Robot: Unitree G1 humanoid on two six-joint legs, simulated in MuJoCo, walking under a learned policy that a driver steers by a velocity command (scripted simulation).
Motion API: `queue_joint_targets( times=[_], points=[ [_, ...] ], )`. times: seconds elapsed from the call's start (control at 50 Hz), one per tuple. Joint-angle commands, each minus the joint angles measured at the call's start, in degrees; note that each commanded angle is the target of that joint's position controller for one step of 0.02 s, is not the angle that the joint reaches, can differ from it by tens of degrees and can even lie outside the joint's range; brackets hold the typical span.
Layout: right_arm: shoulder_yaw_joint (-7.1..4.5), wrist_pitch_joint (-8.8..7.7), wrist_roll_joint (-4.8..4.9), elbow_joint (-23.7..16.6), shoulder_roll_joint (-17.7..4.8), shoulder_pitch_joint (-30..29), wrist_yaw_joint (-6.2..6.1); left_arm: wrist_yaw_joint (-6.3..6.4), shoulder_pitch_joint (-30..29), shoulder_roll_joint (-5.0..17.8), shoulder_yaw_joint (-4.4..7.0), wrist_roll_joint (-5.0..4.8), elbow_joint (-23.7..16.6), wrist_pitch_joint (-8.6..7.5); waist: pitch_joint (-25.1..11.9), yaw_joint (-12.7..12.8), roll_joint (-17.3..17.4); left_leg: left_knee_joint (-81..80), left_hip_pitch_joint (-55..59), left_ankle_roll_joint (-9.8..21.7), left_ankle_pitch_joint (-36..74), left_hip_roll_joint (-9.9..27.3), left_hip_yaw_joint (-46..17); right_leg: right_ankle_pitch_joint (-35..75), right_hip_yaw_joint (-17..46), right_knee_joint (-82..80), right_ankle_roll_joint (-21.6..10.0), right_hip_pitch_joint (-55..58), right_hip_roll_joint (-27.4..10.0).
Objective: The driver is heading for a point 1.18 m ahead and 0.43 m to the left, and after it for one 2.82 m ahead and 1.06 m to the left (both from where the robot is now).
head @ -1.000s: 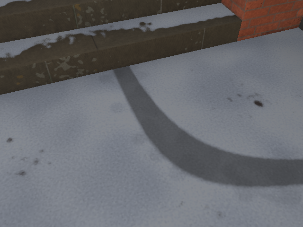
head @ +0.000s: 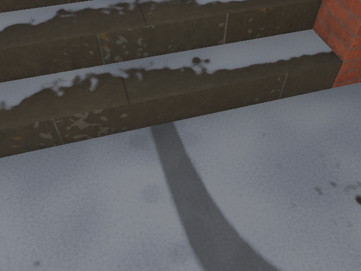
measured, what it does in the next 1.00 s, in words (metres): walks ahead: left foot, then right foot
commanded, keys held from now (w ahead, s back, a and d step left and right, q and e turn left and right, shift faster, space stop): w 0.44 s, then w+q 0.56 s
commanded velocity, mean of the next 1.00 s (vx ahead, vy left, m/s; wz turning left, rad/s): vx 0.50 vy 0.00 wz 0.21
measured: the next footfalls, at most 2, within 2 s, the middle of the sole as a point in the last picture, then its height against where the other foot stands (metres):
left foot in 0.10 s outside the picture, level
right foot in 0.64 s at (228, 254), level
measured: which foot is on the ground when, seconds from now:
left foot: up 0.00-0.08, down 0.10-0.66, up 0.68-1.00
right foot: down 0.00-0.12, up 0.14-0.62, down 0.64-1.00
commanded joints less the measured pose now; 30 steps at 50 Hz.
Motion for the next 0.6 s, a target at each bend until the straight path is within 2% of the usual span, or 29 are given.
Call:
queue_joint_targets(
  times=[0.02,0.04,0.06,0.08,0.1,0.12,0.14,0.16,0.18,0.2,0.22,0.26,0.3,0.36,0.44,0.52,0.56,0.6],
  points=[
    [-0.61,-1.06,0.28,-5.29,-4.35,-5.83,1.10,0.46,1.93,9.94,2.12,-0.39,-1.21,0.41,4.07,-1.38,-5.02,-3.77,0.85,1.60,-3.19,-1.32,0.44,15.93,8.10,-0.74,-8.77,-0.13,-18.31],
    [-0.91,-1.20,0.33,-5.27,-5.22,-4.51,1.31,0.53,1.51,10.36,2.31,-0.34,-1.27,0.77,3.21,-2.52,-5.66,-4.51,3.19,2.37,-5.37,-1.98,0.84,19.22,8.19,1.18,-8.15,1.20,-18.86],
    [-1.53,-1.35,0.30,-4.61,-6.53,-1.14,1.38,0.55,0.30,10.78,2.43,-0.24,-1.60,1.11,1.14,-4.83,-6.43,-5.34,8.49,3.37,-7.03,-3.50,2.13,27.24,7.33,5.38,-7.30,1.62,-18.35],
    [-2.82,-1.40,0.19,-2.24,-8.65,6.78,1.22,0.52,-0.68,10.01,2.13,0.02,-1.97,1.51,-3.55,-8.90,-6.01,-6.13,18.87,4.86,-7.14,-5.46,3.76,35.51,5.09,14.89,-5.96,0.19,-15.71],
    [-4.28,-1.36,-0.25,0.57,-12.54,17.94,0.74,0.54,-0.52,7.83,1.17,0.85,-3.13,1.61,-11.75,-12.87,-2.91,-4.10,35.67,7.85,-5.75,-0.43,-1.64,30.29,2.35,30.31,-4.01,-8.47,-12.42],
    [-5.74,-0.99,-1.26,2.19,-18.83,24.63,0.68,-0.01,6.45,0.61,-0.98,1.04,-3.95,0.48,-20.43,-10.78,11.60,-8.37,58.32,17.29,-14.17,14.17,-28.30,4.95,-0.14,53.77,0.39,-32.27,-2.22],
    [-4.33,-0.94,-1.00,2.21,-13.96,25.20,0.97,-0.33,5.64,2.94,-0.65,0.02,-2.98,-1.07,-23.99,-11.48,12.02,-16.88,60.59,18.78,-19.30,16.78,-42.26,-17.36,8.80,62.42,-0.05,-40.14,-0.93],
    [-3.21,-1.16,-0.67,1.46,-10.72,19.91,0.94,-0.54,0.00,8.21,0.76,-1.59,-4.54,-1.95,-14.68,-10.64,8.35,-17.20,53.51,15.33,-19.59,14.75,-33.83,-14.59,9.53,65.73,-1.32,-45.26,-4.46],
    [-2.54,-1.20,-0.73,0.07,-8.76,14.54,0.85,-0.28,-3.86,8.50,0.83,-1.77,-5.51,-2.24,-9.33,-9.10,4.30,-18.11,44.83,13.47,-14.71,12.49,-25.37,-9.07,7.98,63.88,-1.80,-44.53,-7.76],
    [-2.00,-1.25,-1.07,-0.38,-7.04,10.90,1.04,0.14,-5.66,7.94,1.11,-0.97,-5.65,-1.99,-5.39,-7.40,1.46,-20.02,36.85,12.47,-9.59,10.13,-19.33,-5.05,7.11,59.89,-1.62,-42.07,-9.85],
    [-1.57,-1.48,-1.49,-0.40,-5.66,9.23,1.22,0.41,-5.03,7.21,1.46,-0.39,-5.43,-1.18,-3.75,-5.41,2.08,-21.95,31.72,11.36,-6.88,7.95,-14.97,-2.28,7.41,56.47,-1.56,-38.29,-11.61],
    [-1.60,-1.79,-1.53,0.61,-5.54,9.98,1.40,0.47,-3.27,4.51,1.27,-0.08,-4.86,0.31,-2.90,-3.90,2.49,-24.73,27.56,11.84,-3.72,6.42,-11.23,0.08,6.77,53.37,-0.97,-34.66,-12.09],
    [-2.01,-1.97,-1.44,1.77,-7.14,11.99,0.86,0.62,-5.22,4.26,1.43,0.20,-5.71,0.95,-1.26,-3.58,1.67,-26.41,27.19,12.61,-0.49,6.23,-8.65,3.71,6.45,49.33,-0.13,-37.28,-12.36],
    [-2.15,-1.49,-1.27,3.05,-7.87,14.87,-0.20,0.52,-11.78,4.34,1.66,0.74,-8.00,0.90,0.63,-4.94,0.89,-27.71,29.50,12.18,0.26,5.91,-6.29,12.08,6.31,39.50,1.09,-42.14,-12.35],
    [-2.19,-1.08,-0.74,4.45,-8.59,18.01,-0.96,-0.22,-19.60,3.14,1.15,0.44,-10.18,0.35,2.55,-7.24,1.23,-28.73,30.41,10.57,-2.35,4.36,-2.61,21.06,4.14,26.68,1.28,-39.96,-10.18],
    [-2.43,-0.11,-0.08,6.66,-8.84,22.48,-1.28,-1.16,-26.42,3.57,0.90,0.12,-12.90,-0.44,4.80,-9.03,0.84,-25.78,36.05,10.77,-2.49,6.37,-5.04,18.92,4.60,19.84,1.19,-40.96,-8.58],
    [-2.85,0.44,0.15,6.83,-9.53,22.36,-1.72,-1.79,-27.29,4.47,1.02,0.01,-13.80,-1.17,4.71,-8.16,1.27,-23.13,38.14,10.22,-1.20,7.82,-6.71,16.32,5.31,17.05,0.52,-39.19,-8.00],
    [-3.29,0.91,0.22,6.54,-10.33,21.17,-1.89,-1.97,-24.22,6.31,1.68,-0.11,-13.33,-1.78,2.67,-5.93,2.78,-19.62,38.54,9.25,3.39,8.34,-8.13,12.87,4.61,15.79,-0.27,-32.48,-6.59]
  ],
)
Velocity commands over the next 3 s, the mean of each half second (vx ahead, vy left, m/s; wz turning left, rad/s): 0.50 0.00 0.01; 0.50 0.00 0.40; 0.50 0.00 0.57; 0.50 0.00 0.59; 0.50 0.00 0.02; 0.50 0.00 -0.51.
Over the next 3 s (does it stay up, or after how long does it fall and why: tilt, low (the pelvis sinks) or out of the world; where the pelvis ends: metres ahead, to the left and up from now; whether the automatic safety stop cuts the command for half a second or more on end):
stays up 1.22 0.58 0.16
